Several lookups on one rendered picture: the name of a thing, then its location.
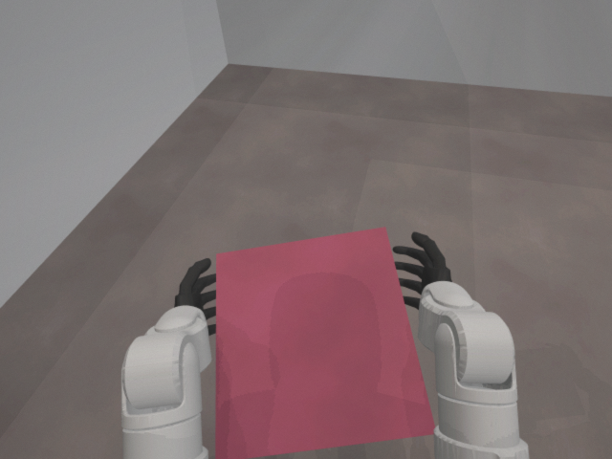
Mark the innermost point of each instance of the left robot forearm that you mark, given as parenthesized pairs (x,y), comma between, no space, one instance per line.
(161,396)

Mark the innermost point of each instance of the left robot hand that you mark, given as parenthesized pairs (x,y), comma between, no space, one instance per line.
(192,285)

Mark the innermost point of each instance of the right robot hand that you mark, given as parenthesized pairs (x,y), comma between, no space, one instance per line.
(433,269)

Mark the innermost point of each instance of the right robot forearm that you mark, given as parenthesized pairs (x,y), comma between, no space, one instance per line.
(475,376)

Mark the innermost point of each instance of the carton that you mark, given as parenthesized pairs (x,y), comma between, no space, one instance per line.
(314,348)

